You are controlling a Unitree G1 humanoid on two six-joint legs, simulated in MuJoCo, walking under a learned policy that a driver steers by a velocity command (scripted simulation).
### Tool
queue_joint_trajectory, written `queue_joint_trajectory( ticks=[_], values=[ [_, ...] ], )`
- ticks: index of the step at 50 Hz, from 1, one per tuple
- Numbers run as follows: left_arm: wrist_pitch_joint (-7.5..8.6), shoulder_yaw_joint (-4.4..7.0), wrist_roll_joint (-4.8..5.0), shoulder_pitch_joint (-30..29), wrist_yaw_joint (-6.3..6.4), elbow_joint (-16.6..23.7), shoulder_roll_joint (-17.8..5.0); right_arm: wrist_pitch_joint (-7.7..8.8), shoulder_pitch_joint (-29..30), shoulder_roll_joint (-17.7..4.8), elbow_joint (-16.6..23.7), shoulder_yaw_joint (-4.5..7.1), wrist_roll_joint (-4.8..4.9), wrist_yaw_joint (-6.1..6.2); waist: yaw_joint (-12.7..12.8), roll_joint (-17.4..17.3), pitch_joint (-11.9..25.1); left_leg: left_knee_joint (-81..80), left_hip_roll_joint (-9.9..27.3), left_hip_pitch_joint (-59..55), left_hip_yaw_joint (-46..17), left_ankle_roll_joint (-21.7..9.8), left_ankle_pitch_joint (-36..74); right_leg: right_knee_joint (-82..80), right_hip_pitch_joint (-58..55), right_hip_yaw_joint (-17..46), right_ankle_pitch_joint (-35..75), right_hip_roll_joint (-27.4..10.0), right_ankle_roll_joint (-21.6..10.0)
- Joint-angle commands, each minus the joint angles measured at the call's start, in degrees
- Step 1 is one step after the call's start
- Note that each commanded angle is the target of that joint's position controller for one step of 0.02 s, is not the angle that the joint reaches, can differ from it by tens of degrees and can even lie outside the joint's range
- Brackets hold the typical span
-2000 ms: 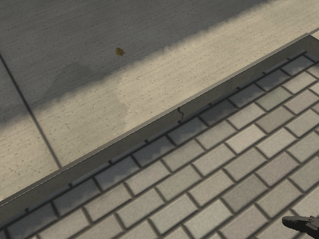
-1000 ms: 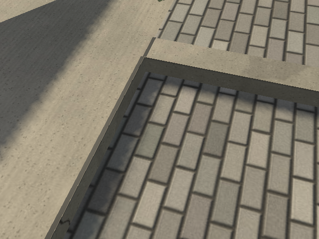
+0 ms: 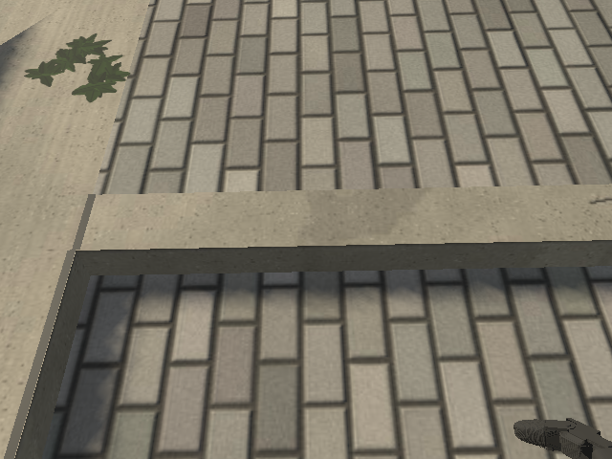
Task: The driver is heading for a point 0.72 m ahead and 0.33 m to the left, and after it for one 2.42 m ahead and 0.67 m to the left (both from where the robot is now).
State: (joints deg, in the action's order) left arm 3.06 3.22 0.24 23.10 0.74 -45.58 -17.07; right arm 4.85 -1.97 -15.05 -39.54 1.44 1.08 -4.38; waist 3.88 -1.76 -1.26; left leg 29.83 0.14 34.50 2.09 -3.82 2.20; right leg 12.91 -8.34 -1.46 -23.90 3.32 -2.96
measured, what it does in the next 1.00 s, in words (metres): walks ahead, turning left: left foot, then right foot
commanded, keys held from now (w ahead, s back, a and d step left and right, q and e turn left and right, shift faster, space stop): w+q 1.00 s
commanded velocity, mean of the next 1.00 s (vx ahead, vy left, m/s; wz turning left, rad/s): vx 0.50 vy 0.00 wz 0.52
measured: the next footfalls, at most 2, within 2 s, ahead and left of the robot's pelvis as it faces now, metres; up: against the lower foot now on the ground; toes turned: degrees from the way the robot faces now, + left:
left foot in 0.04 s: +0.22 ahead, +0.09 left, +0.00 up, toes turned +2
right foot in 0.50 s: +0.50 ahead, -0.09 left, +0.00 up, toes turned +21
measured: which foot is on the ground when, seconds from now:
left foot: up 0.00-0.02, down 0.04-0.50, up 0.52-1.00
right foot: down 0.00-0.06, up 0.08-0.48, down 0.50-1.00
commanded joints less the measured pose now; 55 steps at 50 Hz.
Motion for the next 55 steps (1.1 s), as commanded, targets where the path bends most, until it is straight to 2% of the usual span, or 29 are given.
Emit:
queue_joint_trajectory(
  ticks=[1, 2, 3, 4, 5, 6, 7, 8, 11, 16, 21, 24, 25, 26, 27, 28, 29, 31, 33, 37, 45, 47, 49, 50, 51, 52, 53, 54, 55],
  values=[
    [-0.67, 2.55, -0.54, -1.46, 1.09, 3.01, -10.32, 0.31, -7.18, -9.47, 2.15, 3.72, -0.26, 0.33, -7.45, 7.34, 6.87, 0.34, -5.36, -14.31, 3.49, -4.03, -5.55, 19.9, 0.23, -0.91, 71.03, -14.56, -3.03],
    [-0.72, 2.2, -0.97, -1.63, 1.56, 3.94, -10.07, -0.07, -15.42, -12.01, 0.85, 4.78, -0.25, 1.05, -11.38, 5.38, 11.99, 1.16, -1.53, -30.87, -2.6, -6.55, -2.79, 33.82, 11.42, -1.95, 63.27, -13.29, -1.04],
    [0.4, -0.01, -1.73, 6.22, 0.59, 5.48, -3.25, -0.12, -21.28, -17.96, 0.7, 6.27, -0.54, 1.32, -8.27, -8.14, 21.44, 1.17, 14.65, -56.07, -32.04, -18.69, -10.54, 59.95, 37.22, -1.35, 25.76, -3.79, 3.92],
    [2.25, -0.37, -1.43, 3.99, -0.39, 4.82, -4.52, -0.3, -22.87, -13.48, -0.12, 5.28, 0.47, 1.46, -10.08, -8.24, 26.77, -9.8, 18.39, -61.36, -50.28, -20.68, -19.4, 67.25, 46.51, 7.47, -6.72, 1.69, 3.97],
    [3.61, 0.7, 1.27, -3.14, -1.23, 7.37, -8.22, -0.54, -19.57, -11.72, 0.5, 4.65, 0.23, 2.02, -10.71, -5.6, 17.46, -12.12, 16.83, -55.06, -43.12, -16.93, -24.13, 68.9, 52.22, 10.16, -3.71, -2.18, 2.92],
    [4.5, 0.34, 1.62, -7.65, -1.31, 8.93, -8.23, -0.68, -15.68, -10.84, 1.49, 4.36, -0.03, 2.36, -9.42, -0.29, 10.63, -13.66, 14.82, -45.23, -36.76, -14.78, -22.45, 64.66, 52.11, 9.14, 0.66, -4.83, 1.98],
    [4.84, 0.4, 0.52, -9.5, -1.02, 9.35, -7.72, -0.74, -12.72, -9.82, 2.11, 3.97, -0.37, 2.53, -7.11, 3.15, 5.25, -15.06, 12.91, -35.79, -32.04, -14.08, -16.85, 59.31, 50.38, 8.16, 2.86, -6.55, 2.1],
    [4.52, 0.76, -0.44, -8.84, -0.68, 9.32, -7.78, -0.54, -11.0, -8.77, 2.81, 3.56, -1.04, 2.72, -4.82, 2.44, 3.28, -16.39, 10.87, -29.39, -28.51, -13.58, -11.12, 55.49, 46.35, 8.13, 4.74, -8.14, 2.43],
    [2.88, 0.41, -1.52, -6.11, -0.18, 8.92, -5.79, -0.42, -9.42, -8.76, 3.36, 3.64, -0.83, 3.35, -2.15, -0.86, 2.06, -18.57, 8.19, -20.03, -22.71, -14.09, -2.39, 48.66, 41.84, 6.26, 6.42, -8.98, 5.17],
    [2.99, -1.02, -1.41, -17.41, -0.18, 11.62, -2.52, -1.06, -13.28, -11.5, 1.81, 4.56, 0.12, 4.76, -6.33, -1.49, 0.69, -17.32, 3.16, -13.8, -16.14, -9.85, -4.97, 26.16, 36.18, 4.4, 25.49, -5.68, 7.84],
    [4.0, 0.09, 0.25, -22.15, -1.19, 12.65, -5.38, -2.18, -17.57, -11.22, 0.38, 4.73, 0.76, 5.15, -7.65, -3.48, 1.97, -11.17, 5.82, -21.86, -23.8, -7.5, -12.61, 15.92, 32.86, 7.38, 25.86, -3.61, 7.11],
    [4.77, 1.75, 0.29, -15.13, -1.11, 10.89, -7.78, -2.58, -16.42, -9.43, 0.96, 4.36, 0.15, 5.04, -3.03, -4.99, 4.08, -2.81, 4.88, -22.69, -25.92, -4.65, -11.06, 12.07, 22.52, 6.35, 20.01, -4.06, 3.31],
    [5.08, 2.6, -0.63, -8.5, -0.61, 10.25, -10.05, -2.28, -16.55, -6.16, 1.67, 3.19, -0.32, 4.73, 0.16, -2.04, 9.75, 8.65, 1.94, -18.67, -22.59, -2.62, -12.88, 12.55, 10.85, 11.28, 17.25, -10.21, -0.06],
    [4.62, 3.7, -1.73, -2.24, -0.2, 9.48, -14.63, -1.73, -22.32, -1.83, 2.87, 1.83, -0.21, 4.65, -0.48, 11.24, 17.75, 27.21, -5.89, -2.89, -13.96, 1.48, -30.78, 10.83, -8.68, 30.45, 11.42, -23.24, -7.28],
    [3.8, 4.08, -0.61, 1.12, -0.86, 7.1, -14.24, -1.37, -24.16, -5.04, 3.91, 1.94, 1.18, 4.7, -0.66, 21.14, 18.73, 39.3, -3.58, 9.72, -11.12, 2.61, -37.05, 5.85, -11.5, 48.71, -4.97, -29.21, -11.73],
    [3.67, 2.9, -0.35, -1.79, -0.86, 8.28, -9.38, -1.66, -20.24, -10.06, 3.1, 3.16, 1.38, 4.93, 0.96, 12.66, 11.27, 43.85, -0.64, 12.33, -12.35, 3.22, -31.33, 3.76, -5.42, 42.78, -10.02, -26.19, -9.48],
    [3.29, 2.23, -0.58, -4.51, -0.68, 8.48, -7.4, -2.0, -15.45, -10.85, 3.93, 3.56, 0.74, 4.96, 1.12, 8.66, 5.98, 44.16, 1.06, 12.12, -10.38, 3.53, -26.63, 3.58, 0.76, 33.37, -3.3, -23.52, -7.29],
    [3.03, 1.22, -1.17, -8.42, -0.56, 7.98, -4.74, -2.38, -12.33, -9.35, 5.09, 3.82, -0.02, 4.58, -0.95, 7.4, 1.15, 40.07, 3.98, 8.69, -9.83, 3.93, -21.05, 1.19, 9.73, 21.8, 10.63, -19.03, -6.08],
    [3.39, 1.22, -1.04, -9.16, -0.53, 7.05, -4.41, -2.98, -12.61, -6.96, 5.61, 3.52, 0.51, 4.12, -2.11, 8.91, 0.42, 37.8, 5.16, 5.92, -8.19, 4.21, -19.25, -1.13, 13.39, 15.33, 16.43, -17.42, -6.11],
    [3.64, 2.13, -0.68, -8.61, -0.39, 4.74, -6.99, -3.49, -9.23, -4.81, 7.46, 2.85, -0.05, 3.72, -2.13, 6.55, -0.55, 29.61, 6.04, 8.1, -7.22, 5.47, -13.67, -3.69, 12.89, 7.87, 24.86, -18.42, -7.89],
    [2.26, 2.92, 0.76, -5.78, -0.09, 1.05, -10.76, -2.56, 2.3, -4.14, 11.23, 2.22, 0.48, 1.26, 0.73, 5.29, -3.01, 8.74, 4.11, 2.77, -1.23, 2.34, -3.29, -2.29, 7.09, -3.91, 32.64, -18.34, -4.55],
    [1.6, 3.38, 1.16, -5.84, 0.04, 0.76, -12.21, -2.8, 1.83, -5.5, 11.89, 2.8, 0.1, 0.96, -0.81, 6.1, -1.89, 6.85, 1.83, -0.69, 1.1, 0.08, -8.51, 2.67, 4.53, -6.03, 46.79, -18.88, -3.5],
    [0.84, 3.93, 1.52, -6.23, 0.55, 0.91, -13.82, -3.25, -5.09, -8.36, 10.78, 4.36, -0.31, 1.22, -5.7, 7.29, 3.1, 5.08, -2.55, -11.25, 4.05, -3.04, -12.68, 15.62, 4.27, -8.28, 64.67, -18.14, -2.21],
    [0.62, 3.54, 1.62, -6.66, 0.85, 1.26, -12.87, -3.46, -14.61, -11.16, 8.29, 6.05, -0.18, 1.86, -10.8, 5.76, 7.93, 1.13, -4.53, -25.09, 3.67, -5.41, -8.51, 27.93, 10.04, -9.76, 63.16, -16.25, -0.54],
    [0.87, 2.06, -0.53, -4.36, 0.9, 2.48, -8.9, -4.09, -22.31, -15.35, 6.48, 7.43, 0.24, 3.1, -12.48, -2.67, 13.05, 1.75, 3.74, -43.27, -9.18, -8.66, -3.92, 45.94, 26.15, -9.61, 34.51, -13.16, 1.91],
    [2.44, -0.4, -2.09, 0.61, -0.15, 6.05, -2.34, -3.3, -19.58, -21.15, 7.85, 7.65, 0.09, 3.09, -5.44, -16.01, 20.79, -4.74, 17.83, -59.17, -43.0, -20.52, -12.34, 64.61, 49.09, -1.63, -11.98, -1.4, 4.75],
    [4.09, 0.84, 0.13, -6.51, -1.02, 5.98, -8.69, -2.66, -21.74, -15.24, 8.57, 6.36, -0.02, 2.79, -11.18, -7.39, 23.48, -10.68, 18.08, -59.04, -46.11, -19.44, -20.44, 68.41, 54.76, 7.78, -9.28, -3.56, 3.98],
    [4.87, 1.12, 1.77, -11.47, -1.27, 7.86, -9.9, -1.9, -19.2, -13.23, 7.96, 5.63, -0.21, 2.76, -10.68, -4.79, 13.99, -12.13, 16.28, -51.73, -38.23, -16.65, -18.45, 65.5, 57.86, 6.68, -2.94, -5.75, 3.1],
    [5.08, 0.8, 0.92, -12.12, -0.72, 7.54, -8.94, -1.59, -14.91, -12.2, 8.43, 5.2, -0.18, 2.9, -7.65, 0.98, 8.7, -12.3, 14.11, -42.12, -32.2, -14.6, -9.06, 60.41, 54.55, 6.43, 1.69, -7.95, 3.41]
  ],
)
